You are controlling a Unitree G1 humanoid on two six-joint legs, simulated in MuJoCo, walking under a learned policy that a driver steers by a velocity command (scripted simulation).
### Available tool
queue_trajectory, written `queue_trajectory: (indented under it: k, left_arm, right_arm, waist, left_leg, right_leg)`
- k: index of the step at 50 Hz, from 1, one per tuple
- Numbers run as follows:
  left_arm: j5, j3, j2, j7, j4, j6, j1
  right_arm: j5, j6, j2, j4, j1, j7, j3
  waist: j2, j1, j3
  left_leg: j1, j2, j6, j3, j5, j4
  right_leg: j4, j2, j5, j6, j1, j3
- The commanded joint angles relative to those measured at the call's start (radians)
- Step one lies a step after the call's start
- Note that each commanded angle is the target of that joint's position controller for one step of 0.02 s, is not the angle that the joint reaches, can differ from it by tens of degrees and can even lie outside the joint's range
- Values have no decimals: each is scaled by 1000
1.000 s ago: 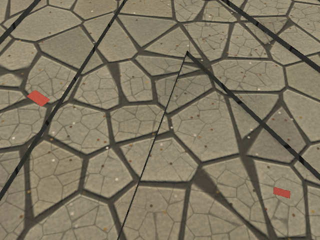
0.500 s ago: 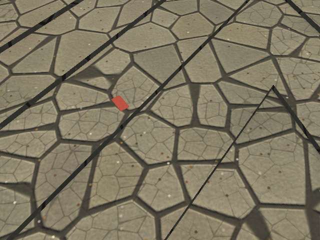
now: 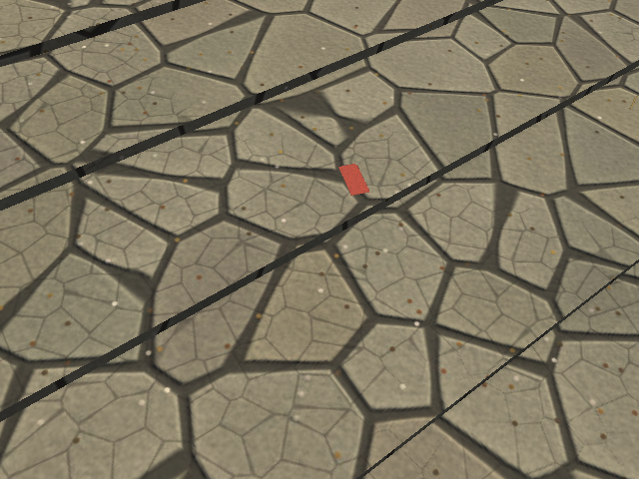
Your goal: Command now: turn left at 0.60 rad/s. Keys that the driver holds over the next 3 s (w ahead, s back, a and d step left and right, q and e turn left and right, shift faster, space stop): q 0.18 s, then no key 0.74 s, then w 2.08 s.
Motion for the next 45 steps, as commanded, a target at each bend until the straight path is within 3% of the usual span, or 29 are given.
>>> queue_trajectory:
  k: [1,6,8,9,10,11,12,13,14,15,18,21,23,25,26,27,28,29,30,32,34,45]
  left_arm:
    - [-3,8,59,-6,-81,-19,-43]
    - [-15,15,73,-24,-89,-36,-21]
    - [-13,20,71,-29,-74,-45,38]
    - [-3,31,105,-25,-68,-46,66]
    - [14,39,165,-18,-81,-39,70]
    - [43,43,195,-25,-73,-37,64]
    - [32,29,140,-23,-97,-43,26]
    - [21,16,97,-17,-102,-43,-16]
    - [9,10,83,-15,-109,-41,-43]
    - [-3,5,76,-11,-105,-40,-48]
    - [3,-6,63,-3,-89,-28,-16]
    - [0,-1,86,-6,-76,-17,0]
    - [-9,5,114,-10,-64,-9,32]
    - [-25,-5,99,-13,-51,-8,39]
    - [-24,-13,82,-17,-34,-18,86]
    - [6,-26,51,-25,-39,-33,100]
    - [20,-43,-5,-27,-47,-43,117]
    - [30,-39,36,-23,-42,-41,57]
    - [26,-34,47,-24,-38,-40,30]
    - [17,-32,53,-17,-25,-30,36]
    - [10,-33,50,-14,-11,-27,52]
    - [4,-30,53,1,84,-28,96]
  right_arm:
    - [0,-8,-183,-69,-30,-5,-54]
    - [10,2,-185,-72,-54,8,-56]
    - [25,7,-175,-76,-87,3,-53]
    - [24,7,-148,-76,-69,-1,-46]
    - [5,6,-83,-67,-2,0,-29]
    - [13,-5,-145,-90,-21,-4,-50]
    - [0,-10,-209,-64,2,-8,-71]
    - [7,-5,-212,-38,10,-7,-78]
    - [7,6,-180,-11,28,-12,-74]
    - [4,13,-155,-9,26,-12,-66]
    - [12,11,-84,-18,-12,-7,-39]
    - [1,6,-38,-28,-49,2,-12]
    - [9,3,-60,-16,-37,7,-16]
    - [4,0,-62,20,27,12,-18]
    - [-5,-2,-89,18,30,10,-19]
    - [-14,-1,-149,9,51,2,-27]
    - [-28,-2,-144,24,-11,5,-21]
    - [-26,-10,-70,-1,-54,15,-5]
    - [-35,-18,-45,11,-45,20,4]
    - [-32,-31,-70,26,-31,21,1]
    - [-27,-39,-58,41,-11,18,8]
    - [-20,-42,-37,92,-3,16,15]
  waist:
    - [180,-13,-124]
    - [200,-10,-125]
    - [187,34,-133]
    - [140,33,-151]
    - [-89,-11,-180]
    - [-275,-12,-115]
    - [-165,-11,-104]
    - [-114,-26,-87]
    - [-83,-34,-76]
    - [-85,-24,-64]
    - [-121,-2,-82]
    - [-167,26,-110]
    - [-177,38,-111]
    - [-148,0,-100]
    - [-110,6,-107]
    - [26,28,-150]
    - [221,87,-145]
    - [167,44,-117]
    - [146,31,-98]
    - [137,23,-52]
    - [129,25,-31]
    - [47,22,-41]
  left_leg:
    - [124,225,183,-269,218,-92]
    - [114,210,171,-390,254,-53]
    - [86,165,125,-392,240,-5]
    - [12,121,76,-357,114,51]
    - [-106,5,7,-193,-218,277]
    - [-274,-93,-48,-56,-476,468]
    - [-275,-30,-84,-83,-435,649]
    - [-273,-26,-99,-78,-367,713]
    - [-273,-23,-117,-69,-319,742]
    - [-288,-25,-132,-70,-277,763]
    - [-234,-8,-153,-7,-234,604]
    - [-90,44,-151,66,-267,326]
    - [-18,37,-140,104,-209,177]
    - [117,25,-101,125,9,-98]
    - [214,59,-68,68,115,-149]
    - [317,188,-25,-73,345,-115]
    - [183,244,60,-112,278,-72]
    - [123,210,75,-101,135,-89]
    - [106,179,47,-83,47,-97]
    - [75,153,16,-69,19,-103]
    - [60,143,7,-59,36,-97]
    - [89,112,8,-30,121,-75]
  right_leg:
    - [-126,13,-5,-1,11,22]
    - [-314,45,-24,-28,127,29]
    - [-532,43,130,-52,254,13]
    - [-584,-41,236,-84,370,62]
    - [-614,-260,420,-167,474,255]
    - [-646,-400,529,-350,400,475]
    - [-646,-404,495,-387,373,444]
    - [-632,-338,456,-345,353,343]
    - [-622,-278,406,-305,354,267]
    - [-616,-264,429,-302,362,238]
    - [-611,-208,468,-299,396,137]
    - [-594,-207,472,-301,402,110]
    - [-577,-221,477,-308,399,132]
    - [-542,-203,466,-271,354,118]
    - [-535,-189,409,-213,297,110]
    - [-447,-132,284,-138,223,44]
    - [-483,-62,72,-74,260,-41]
    - [-480,-61,101,-40,311,-39]
    - [-485,-57,146,-33,318,-44]
    - [-481,-57,186,-35,316,-44]
    - [-492,-63,200,-39,321,-38]
    - [-509,-72,247,-22,346,-39]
